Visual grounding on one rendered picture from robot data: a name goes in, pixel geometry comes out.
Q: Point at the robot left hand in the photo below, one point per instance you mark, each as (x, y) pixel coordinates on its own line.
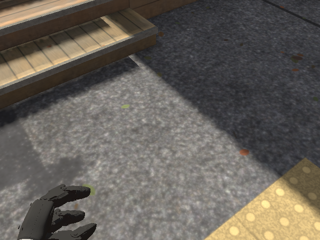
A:
(42, 219)

